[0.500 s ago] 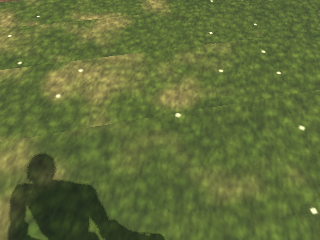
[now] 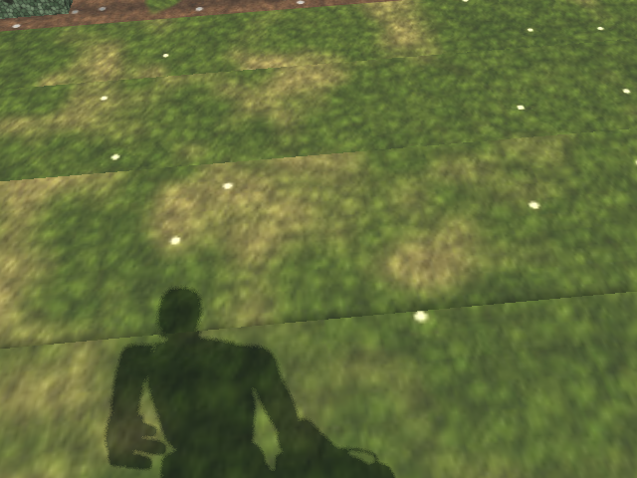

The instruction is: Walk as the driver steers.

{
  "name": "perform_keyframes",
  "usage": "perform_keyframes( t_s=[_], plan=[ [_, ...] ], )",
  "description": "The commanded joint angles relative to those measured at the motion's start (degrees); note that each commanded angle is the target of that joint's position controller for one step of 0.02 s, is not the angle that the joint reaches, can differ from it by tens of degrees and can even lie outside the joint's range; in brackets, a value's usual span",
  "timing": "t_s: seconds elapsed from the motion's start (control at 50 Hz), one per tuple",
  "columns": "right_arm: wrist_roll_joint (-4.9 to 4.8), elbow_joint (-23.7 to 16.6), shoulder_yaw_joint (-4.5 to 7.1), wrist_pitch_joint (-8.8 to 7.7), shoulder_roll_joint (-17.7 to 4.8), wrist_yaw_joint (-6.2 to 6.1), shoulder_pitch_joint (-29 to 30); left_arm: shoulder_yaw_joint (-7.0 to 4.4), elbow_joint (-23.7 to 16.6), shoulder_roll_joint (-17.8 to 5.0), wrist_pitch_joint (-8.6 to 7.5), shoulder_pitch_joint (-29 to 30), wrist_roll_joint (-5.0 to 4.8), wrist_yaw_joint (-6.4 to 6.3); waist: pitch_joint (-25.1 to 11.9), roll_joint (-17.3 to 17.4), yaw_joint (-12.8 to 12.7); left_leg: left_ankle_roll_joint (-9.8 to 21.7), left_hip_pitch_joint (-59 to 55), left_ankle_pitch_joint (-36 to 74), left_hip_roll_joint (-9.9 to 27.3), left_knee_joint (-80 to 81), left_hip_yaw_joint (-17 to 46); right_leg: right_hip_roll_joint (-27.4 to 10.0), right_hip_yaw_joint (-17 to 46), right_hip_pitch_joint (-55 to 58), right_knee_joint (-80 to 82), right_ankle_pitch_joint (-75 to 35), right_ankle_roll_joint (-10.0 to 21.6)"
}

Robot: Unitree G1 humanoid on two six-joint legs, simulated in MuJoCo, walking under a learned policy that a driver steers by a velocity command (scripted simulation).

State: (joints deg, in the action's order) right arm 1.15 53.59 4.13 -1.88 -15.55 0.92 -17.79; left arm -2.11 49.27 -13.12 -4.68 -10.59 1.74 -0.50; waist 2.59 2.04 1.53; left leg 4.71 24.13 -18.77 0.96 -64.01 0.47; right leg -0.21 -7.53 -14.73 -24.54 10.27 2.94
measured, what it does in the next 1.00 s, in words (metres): walks ahead, turning left: left foot, then right foot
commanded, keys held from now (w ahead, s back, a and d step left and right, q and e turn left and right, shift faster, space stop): w+q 0.18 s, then q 0.70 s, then w+q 0.02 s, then w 0.10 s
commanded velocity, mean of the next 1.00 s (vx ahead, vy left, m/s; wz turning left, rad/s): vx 0.22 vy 0.00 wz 0.56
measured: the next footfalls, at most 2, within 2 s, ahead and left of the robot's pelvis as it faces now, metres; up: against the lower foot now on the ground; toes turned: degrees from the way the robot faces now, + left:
left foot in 0.36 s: +0.31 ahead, +0.12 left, +0.00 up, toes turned +17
right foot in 0.98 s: +0.36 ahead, -0.04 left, +0.00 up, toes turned +39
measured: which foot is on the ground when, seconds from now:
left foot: up 0.00-0.34, down 0.36-0.98, up 1.00-1.00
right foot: down 0.00-0.36, up 0.38-0.96, down 0.98-1.00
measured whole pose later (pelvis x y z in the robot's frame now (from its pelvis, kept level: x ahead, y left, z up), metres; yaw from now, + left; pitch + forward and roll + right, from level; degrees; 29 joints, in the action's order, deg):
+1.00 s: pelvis +0.27 +0.02 -0.01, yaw +34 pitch +1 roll +0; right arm 0.8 43.6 5.4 2.8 -16.2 0.0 -15.5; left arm -1.9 41.7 -15.2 0.9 -9.9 1.3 -2.7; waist 0.0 1.1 1.1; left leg 3.8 21.0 -18.3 -11.9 -33.1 12.9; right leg 2.8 3.8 -14.2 -27.9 17.0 2.2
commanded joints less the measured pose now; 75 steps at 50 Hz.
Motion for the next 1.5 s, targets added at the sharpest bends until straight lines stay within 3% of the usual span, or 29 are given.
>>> perform_keyframes(
  t_s=[0.02,0.18,0.24,0.3,0.34,0.36,0.38,0.4,0.44,0.48,0.54,0.68,0.76,0.88,0.94,0.96,0.98,1.0,1.02,1.06,1.1,1.3,1.36,1.4,1.42,1.44,1.46,1.48,1.5],
  plan=[
    [0.63,-3.0,0.29,1.26,-0.69,1.13,-1.72,-1.24,-0.43,-4.89,-1.83,-5.25,-0.76,-0.17,-1.54,-7.14,-0.45,-0.96,9.52,4.55,4.08,-2.04,1.8,-15.7,12.21,7.35,15.45,-7.06,4.73],
    [0.68,-9.36,-1.13,1.56,0.95,2.95,13.96,-1.65,2.04,-5.77,-1.76,-10.0,-0.62,-0.23,2.31,-6.35,-2.52,-1.94,12.88,18.78,4.03,17.64,-3.25,-13.68,-1.66,9.8,15.8,-16.48,4.71],
    [1.14,-10.91,-1.49,1.26,1.06,3.11,16.84,-1.95,2.88,-7.21,-1.07,-11.48,-0.83,-0.72,3.01,-6.03,-2.99,-0.57,8.34,17.46,1.73,24.99,-7.45,-14.4,-5.46,12.33,10.6,-32.29,3.87],
    [1.69,-9.85,-0.75,0.87,-0.72,2.36,10.89,-2.76,3.04,-9.63,0.12,-11.13,-1.18,-1.52,-1.22,-8.43,-0.73,2.03,0.66,10.79,-3.04,28.05,-9.49,-14.37,-7.03,16.11,-1.88,-49.68,2.36],
    [2.27,-6.55,0.78,-0.43,-3.48,1.08,-1.1,-3.11,2.4,-10.29,1.28,-9.94,-1.67,-1.5,-8.49,-5.35,4.7,4.82,-14.28,17.84,-5.4,36.88,-7.48,-12.94,-7.57,12.02,-22.91,-40.51,-0.09],
    [2.39,-6.01,2.34,-1.0,-9.38,0.11,-4.42,-2.61,0.47,-7.82,1.36,-11.64,-1.5,-1.31,-13.64,2.16,4.7,7.5,-27.64,40.42,5.64,35.14,4.5,-9.27,-7.37,-0.78,-39.61,-8.98,-2.53],
    [0.6,-8.18,3.78,-0.16,-15.52,-0.13,-2.31,-1.98,-2.17,-4.05,1.95,-17.27,-2.22,-1.12,-22.2,10.77,0.28,19.49,-42.37,73.83,22.66,32.19,28.57,0.62,-1.44,-17.92,-60.24,28.98,-5.77],
    [-1.51,-9.46,3.91,1.09,-14.43,-0.83,-4.69,-2.28,-2.45,-7.08,2.41,-13.14,-1.0,-1.11,-25.27,1.42,3.79,20.57,-39.18,68.57,21.52,36.24,26.97,-1.01,7.32,-20.22,-60.86,24.34,-5.97],
    [-1.57,-10.06,1.96,1.93,-7.24,-1.76,3.85,-1.91,-3.24,-5.62,2.6,-6.98,-1.05,-1.38,-9.84,-1.96,0.55,16.02,-22.48,50.05,15.48,41.88,18.18,-4.78,8.51,-21.2,-53.82,16.41,-5.63],
    [-1.47,-10.34,1.0,2.02,-4.24,-2.12,6.3,-2.25,-3.49,-6.11,4.51,-7.66,0.6,-1.36,-5.99,-0.54,-2.44,12.18,-13.19,44.18,10.26,44.43,14.22,-5.59,8.99,-16.4,-47.42,13.49,-5.8],
    [-0.42,-10.91,1.68,1.17,-6.77,-1.31,5.64,-2.08,-3.76,-4.96,6.35,-8.6,0.23,-1.1,-8.41,-1.07,-3.53,10.91,-10.41,41.79,7.85,45.15,13.49,-4.06,8.86,-13.74,-43.31,10.85,-6.07],
    [-0.45,-12.05,2.44,2.64,-8.18,-1.43,2.12,-2.4,-7.7,-6.52,7.78,0.85,0.14,-1.54,-6.57,2.54,-0.25,8.36,-12.69,13.78,6.27,48.39,21.6,-2.9,11.48,-19.76,-33.95,7.85,-6.86],
    [-0.09,-12.51,2.72,3.14,-8.35,-1.42,0.46,-2.17,-9.17,-6.54,7.55,3.6,-0.32,-1.8,-5.35,3.57,0.91,8.29,-14.76,8.91,6.23,48.09,26.05,-1.26,12.5,-19.52,-28.25,9.79,-6.11],
    [0.29,-13.32,3.13,3.61,-9.14,-0.82,1.21,-1.55,-10.73,-6.94,6.35,3.18,-1.65,-2.13,-6.11,4.65,0.64,8.05,-15.19,19.07,5.43,45.12,30.73,2.71,12.42,-10.89,-18.25,14.15,-3.71],
    [-0.07,-13.64,3.08,4.21,-8.42,-0.5,3.76,-1.16,-9.47,-6.5,5.47,-3.4,-1.42,-2.01,-6.96,3.71,-2.88,5.61,-7.56,-4.57,1.7,45.97,31.05,4.24,10.37,3.37,-3.26,12.55,-1.3],
    [-0.57,-13.92,2.66,4.31,-6.97,-0.85,4.66,-1.28,-8.76,-6.92,5.13,-5.58,-0.88,-2.29,-5.14,1.6,-4.43,2.68,-0.05,-14.64,-1.72,44.33,28.89,2.32,11.65,10.99,5.25,10.42,0.07],
    [-0.97,-14.36,1.6,4.06,-2.97,-1.23,2.57,-1.97,-9.38,-11.08,4.85,-6.16,-0.15,-2.82,-5.38,-9.1,-3.63,-0.79,7.39,-20.52,-7.31,30.08,20.31,-9.99,25.57,16.09,12.11,23.06,2.75],
    [-0.53,-15.6,1.47,3.29,-3.36,-1.49,4.26,-3.05,-10.19,-16.72,4.62,-4.9,1.06,-2.62,-2.17,-14.75,-4.15,-1.79,17.52,-14.11,-15.2,17.73,10.16,-20.91,43.87,13.89,18.41,32.49,7.58],
    [1.42,-15.55,2.08,2.52,-7.24,-1.39,6.23,-3.09,-9.11,-14.57,4.52,-3.66,1.44,-2.25,2.21,-7.76,-2.28,-1.95,17.34,-6.68,-9.14,12.41,12.58,-20.52,43.07,7.2,17.46,32.46,9.2],
    [1.19,-12.77,1.96,1.87,-6.98,-0.07,1.91,-1.72,-9.03,-9.44,3.5,-0.3,0.27,-1.14,1.85,-7.69,0.81,-3.4,13.72,0.46,-8.27,8.42,11.8,-13.41,32.67,6.59,16.8,24.21,6.43],
    [1.64,-11.31,1.82,1.79,-6.76,0.94,0.73,-1.51,-8.22,-8.59,2.68,-2.08,-0.19,-0.56,1.03,-10.12,-0.09,-4.19,13.54,2.84,-7.79,4.89,9.3,-10.05,26.49,7.91,16.7,18.48,5.96],
    [0.79,-15.93,-1.47,0.64,-2.29,2.19,19.39,-2.64,-0.91,-9.99,0.96,-16.29,-0.78,0.74,3.08,-10.25,-7.52,-5.85,10.54,5.76,-1.04,26.73,-3.27,-10.39,18.75,13.19,14.93,-4.08,8.05],
    [0.5,-15.9,-1.55,0.08,-2.93,1.61,17.79,-2.85,0.24,-11.15,1.15,-17.22,-0.71,0.66,1.92,-10.82,-5.93,-2.9,1.56,4.05,-2.78,31.56,-5.5,-12.29,18.46,11.51,11.15,-15.72,7.83],
    [0.62,-12.94,-0.93,-0.63,-3.87,0.5,8.68,-2.72,0.41,-11.56,1.26,-15.25,-1.28,0.43,-1.25,-8.63,-0.41,-0.46,-12.9,7.34,-4.91,38.61,-5.56,-11.15,15.73,8.25,2.93,-26.85,5.86],
    [1.26,-10.12,0.07,-1.28,-6.47,-0.28,0.22,-2.4,0.25,-10.65,1.11,-14.69,-1.69,0.41,-6.43,-5.19,3.33,1.23,-25.89,7.64,-2.62,39.74,-2.26,-8.15,12.1,3.15,-7.74,-27.29,4.22],
    [2.46,-9.16,1.34,-1.62,-11.67,-1.25,-9.82,-1.07,-2.82,-6.76,0.82,-13.32,-2.47,0.75,-15.31,3.74,7.75,5.49,-41.53,-7.78,13.17,43.59,16.96,-3.93,8.27,-9.84,-25.94,-10.4,1.73],
    [1.44,-8.03,2.08,-1.18,-15.5,-1.36,-11.39,-0.86,-3.84,-5.08,1.0,-15.29,-1.71,0.59,-15.86,12.29,5.79,9.75,-42.21,-12.27,23.7,51.04,38.46,3.21,6.74,-22.09,-38.32,20.7,1.0],
    [0.28,-8.14,1.07,-0.88,-11.24,-1.11,-7.13,-2.19,-3.06,-9.88,1.64,-12.5,-0.36,0.34,-7.8,3.75,4.22,9.59,-35.27,-13.59,21.14,50.58,34.44,-0.63,10.73,-25.41,-42.75,17.64,1.89],
    [0.09,-8.91,0.11,-0.96,-7.94,-0.78,-2.16,-2.01,-3.51,-8.77,1.32,-10.71,-0.39,1.12,-2.72,2.3,1.99,8.67,-28.79,-8.51,18.0,51.52,26.95,-2.84,11.07,-25.01,-41.59,12.41,2.15]
  ],
)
